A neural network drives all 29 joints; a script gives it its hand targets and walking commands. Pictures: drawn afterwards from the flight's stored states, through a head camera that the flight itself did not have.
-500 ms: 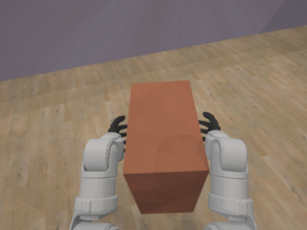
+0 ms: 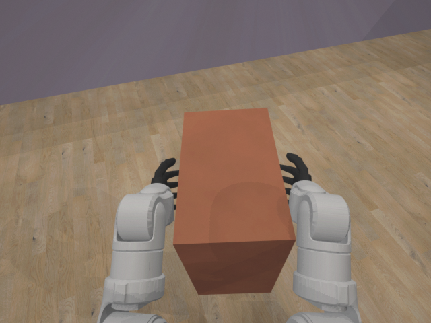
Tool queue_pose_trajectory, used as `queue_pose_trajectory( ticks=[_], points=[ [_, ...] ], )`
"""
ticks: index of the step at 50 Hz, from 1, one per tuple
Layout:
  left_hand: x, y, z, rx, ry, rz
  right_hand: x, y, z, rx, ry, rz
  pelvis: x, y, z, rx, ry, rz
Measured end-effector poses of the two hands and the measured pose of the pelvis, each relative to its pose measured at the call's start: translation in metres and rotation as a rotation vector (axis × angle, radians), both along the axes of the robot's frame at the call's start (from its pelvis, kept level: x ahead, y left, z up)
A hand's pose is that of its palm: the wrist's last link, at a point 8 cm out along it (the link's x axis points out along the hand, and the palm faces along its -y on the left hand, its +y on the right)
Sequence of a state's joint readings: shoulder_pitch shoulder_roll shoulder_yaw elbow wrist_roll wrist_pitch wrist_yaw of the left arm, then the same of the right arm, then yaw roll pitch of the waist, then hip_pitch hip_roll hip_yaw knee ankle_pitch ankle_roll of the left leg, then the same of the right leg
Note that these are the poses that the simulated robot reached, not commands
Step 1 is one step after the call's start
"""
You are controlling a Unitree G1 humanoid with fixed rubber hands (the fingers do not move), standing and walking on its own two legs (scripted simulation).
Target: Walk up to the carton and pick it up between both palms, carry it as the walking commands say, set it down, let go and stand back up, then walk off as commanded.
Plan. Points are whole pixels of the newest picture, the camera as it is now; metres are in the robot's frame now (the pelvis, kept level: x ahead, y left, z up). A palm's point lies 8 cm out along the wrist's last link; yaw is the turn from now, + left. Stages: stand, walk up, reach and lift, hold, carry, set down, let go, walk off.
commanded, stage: carry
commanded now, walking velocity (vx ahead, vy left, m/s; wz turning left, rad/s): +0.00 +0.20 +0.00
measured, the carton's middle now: (230, 208) +0.32 -0.01 +0.03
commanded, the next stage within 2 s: none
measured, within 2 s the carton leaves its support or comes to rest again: neither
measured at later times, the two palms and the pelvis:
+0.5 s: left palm (98, 220) +0.25 +0.21 +0.09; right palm (247, 212) +0.27 -0.03 +0.11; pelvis -0.05 +0.08 +0.01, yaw +1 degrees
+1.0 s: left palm (44, 244) +0.21 +0.27 +0.10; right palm (207, 241) +0.22 +0.03 +0.11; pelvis -0.09 +0.15 +0.00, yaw +0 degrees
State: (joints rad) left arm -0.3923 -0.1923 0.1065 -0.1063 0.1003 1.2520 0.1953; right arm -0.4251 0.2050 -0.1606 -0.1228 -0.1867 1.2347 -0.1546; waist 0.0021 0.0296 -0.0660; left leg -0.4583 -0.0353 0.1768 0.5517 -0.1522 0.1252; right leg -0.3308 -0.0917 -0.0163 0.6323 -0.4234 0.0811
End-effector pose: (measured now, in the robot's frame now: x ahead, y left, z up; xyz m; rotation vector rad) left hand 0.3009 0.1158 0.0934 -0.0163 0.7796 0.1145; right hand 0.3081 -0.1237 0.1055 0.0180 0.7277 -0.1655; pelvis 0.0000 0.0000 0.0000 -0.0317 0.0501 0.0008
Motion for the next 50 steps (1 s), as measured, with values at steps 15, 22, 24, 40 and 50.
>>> queue_pose_trajectory(
  ticks=[15, 22, 24, 40, 50],
  points=[
    [-0.028, 0.054, 0.007, 0.015, -0.007, 0.021, -0.022, 0.054, 0.004, 0.008, -0.008, 0.025, -0.025, 0.048, 0.004, 0.012, 0.011, 0.025],
    [-0.043, 0.088, 0.0, -0.018, 0.013, 0.034, -0.036, 0.089, 0.003, -0.025, 0.012, 0.04, -0.04, 0.076, 0.006, -0.015, 0.002, 0.028],
    [-0.047, 0.092, -0.001, -0.019, 0.011, 0.031, -0.04, 0.092, 0.003, -0.027, 0.011, 0.036, -0.044, 0.081, 0.005, -0.012, 0.001, 0.022],
    [-0.073, 0.118, 0.004, 0.02, -0.003, 0.007, -0.072, 0.117, -0.001, 0.011, -0.004, 0.013, -0.073, 0.118, 0.003, 0.029, -0.006, 0.007],
    [-0.094, 0.154, 0.006, 0.011, -0.009, 0.009, -0.092, 0.154, 0.003, 0.001, -0.009, 0.017, -0.092, 0.152, 0.003, 0.01, -0.021, 0.004]
  ],
)
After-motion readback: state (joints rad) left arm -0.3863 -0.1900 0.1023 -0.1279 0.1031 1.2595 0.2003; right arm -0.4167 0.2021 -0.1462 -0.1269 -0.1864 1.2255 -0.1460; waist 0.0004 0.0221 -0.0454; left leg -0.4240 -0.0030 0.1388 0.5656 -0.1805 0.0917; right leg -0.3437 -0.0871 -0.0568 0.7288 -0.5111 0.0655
